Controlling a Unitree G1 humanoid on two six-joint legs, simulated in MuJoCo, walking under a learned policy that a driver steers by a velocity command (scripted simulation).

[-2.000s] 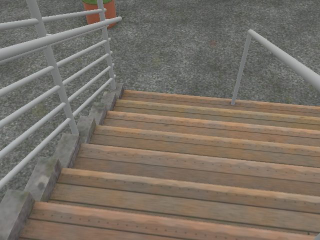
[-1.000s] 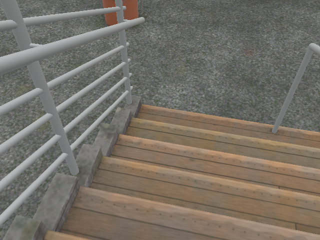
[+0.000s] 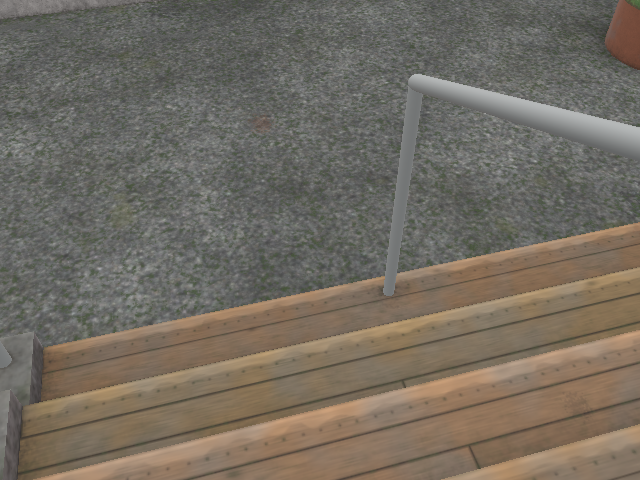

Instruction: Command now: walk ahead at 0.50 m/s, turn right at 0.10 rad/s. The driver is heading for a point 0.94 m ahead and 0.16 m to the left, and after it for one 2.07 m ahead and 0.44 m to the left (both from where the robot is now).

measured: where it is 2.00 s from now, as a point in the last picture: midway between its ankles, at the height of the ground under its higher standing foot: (254, 360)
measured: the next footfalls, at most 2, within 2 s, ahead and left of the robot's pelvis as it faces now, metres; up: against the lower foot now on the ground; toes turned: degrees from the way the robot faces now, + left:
right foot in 0.40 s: +0.40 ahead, -0.11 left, -0.15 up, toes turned -5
left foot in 0.96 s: +0.68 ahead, +0.16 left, -0.30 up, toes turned +20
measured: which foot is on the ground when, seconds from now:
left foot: down 0.00-0.40, up 0.42-0.94, down 0.96-1.00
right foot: up 0.00-0.38, down 0.40-0.98, up 1.00-1.00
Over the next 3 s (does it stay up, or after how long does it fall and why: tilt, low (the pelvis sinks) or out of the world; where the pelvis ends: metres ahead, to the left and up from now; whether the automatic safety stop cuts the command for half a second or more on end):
stays up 1.71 0.46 -0.75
